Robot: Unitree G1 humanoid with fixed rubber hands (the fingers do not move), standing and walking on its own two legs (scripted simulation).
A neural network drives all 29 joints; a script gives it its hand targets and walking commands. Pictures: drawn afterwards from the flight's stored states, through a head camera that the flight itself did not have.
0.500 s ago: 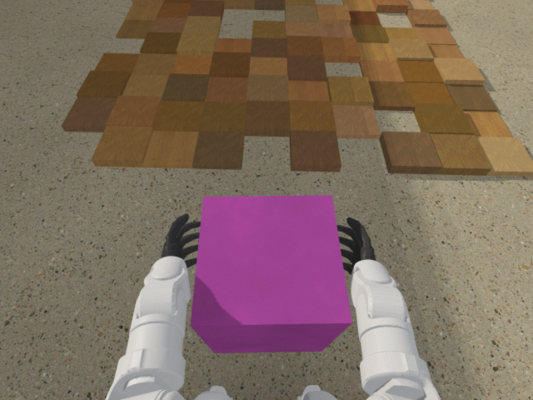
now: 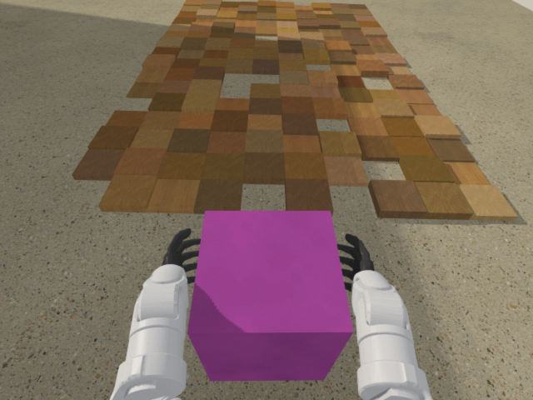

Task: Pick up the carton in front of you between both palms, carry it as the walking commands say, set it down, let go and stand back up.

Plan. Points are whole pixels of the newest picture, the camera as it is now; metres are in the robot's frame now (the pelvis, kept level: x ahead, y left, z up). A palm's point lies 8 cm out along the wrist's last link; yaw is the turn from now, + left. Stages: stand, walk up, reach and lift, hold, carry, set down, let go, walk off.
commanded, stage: reach and lift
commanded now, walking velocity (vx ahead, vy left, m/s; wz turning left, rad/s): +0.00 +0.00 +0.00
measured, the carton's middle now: (267, 299) +0.30 +0.00 -0.05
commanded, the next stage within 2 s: hold in 0.78 s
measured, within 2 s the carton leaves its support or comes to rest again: neither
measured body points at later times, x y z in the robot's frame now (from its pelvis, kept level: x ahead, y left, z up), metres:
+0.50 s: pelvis +0.02 +0.00 +0.01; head +0.00 +0.00 +0.46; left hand +0.33 +0.15 +0.03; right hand +0.32 -0.15 +0.03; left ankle +0.03 +0.12 -0.74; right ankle +0.04 -0.13 -0.74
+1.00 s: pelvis +0.02 +0.00 +0.01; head -0.03 +0.00 +0.46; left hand +0.31 +0.15 +0.05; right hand +0.31 -0.15 +0.05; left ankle +0.03 +0.12 -0.74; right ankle +0.04 -0.13 -0.74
